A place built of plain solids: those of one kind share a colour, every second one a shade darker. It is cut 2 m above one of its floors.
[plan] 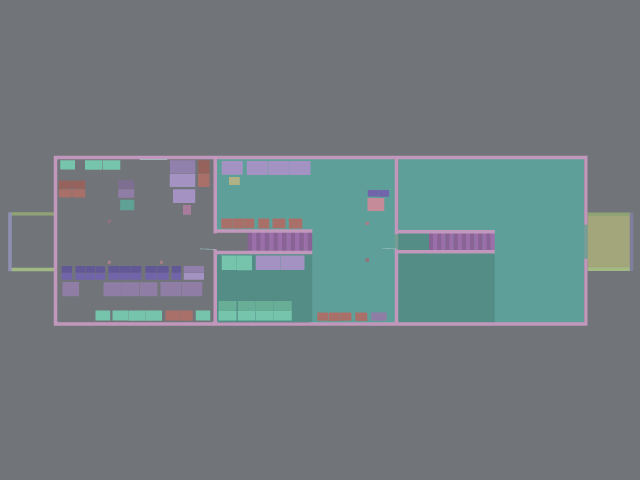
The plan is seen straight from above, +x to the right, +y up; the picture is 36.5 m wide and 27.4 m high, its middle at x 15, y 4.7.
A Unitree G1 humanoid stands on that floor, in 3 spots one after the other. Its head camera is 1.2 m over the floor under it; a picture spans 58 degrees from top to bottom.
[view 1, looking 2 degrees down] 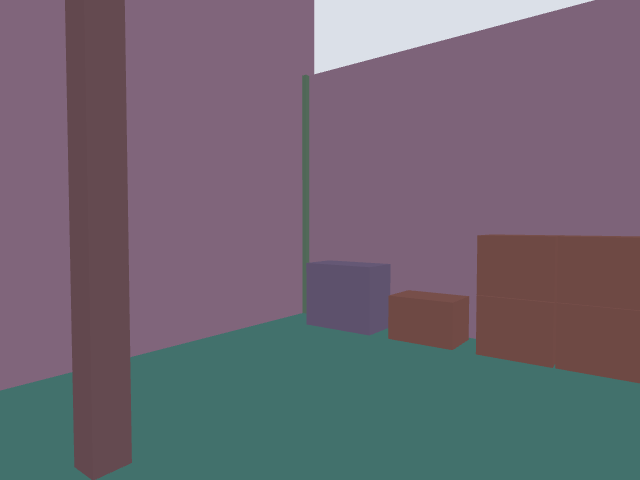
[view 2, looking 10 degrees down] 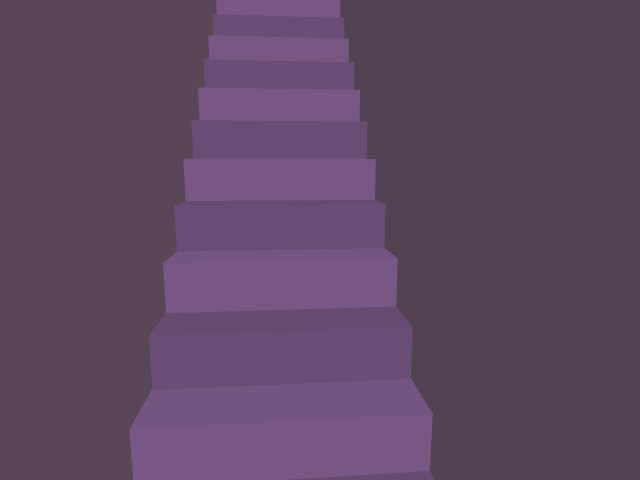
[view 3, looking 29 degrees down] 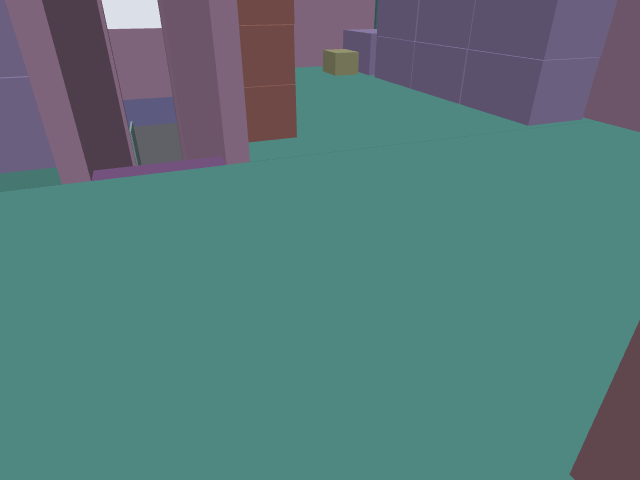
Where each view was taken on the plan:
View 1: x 15.56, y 4.60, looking -53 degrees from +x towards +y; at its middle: wall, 5.77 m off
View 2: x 20.22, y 4.60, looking -5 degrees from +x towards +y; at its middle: flight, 1.98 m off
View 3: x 18.06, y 4.60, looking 159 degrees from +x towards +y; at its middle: raised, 2.48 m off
